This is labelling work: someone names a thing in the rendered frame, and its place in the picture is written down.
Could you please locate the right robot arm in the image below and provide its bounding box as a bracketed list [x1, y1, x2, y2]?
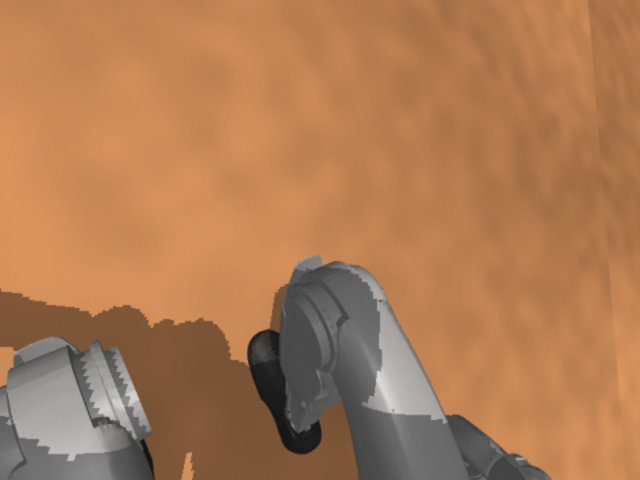
[487, 454, 552, 480]

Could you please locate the right robot hand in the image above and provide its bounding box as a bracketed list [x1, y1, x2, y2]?
[445, 414, 508, 480]

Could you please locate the right robot foot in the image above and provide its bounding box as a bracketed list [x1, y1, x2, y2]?
[247, 330, 321, 454]

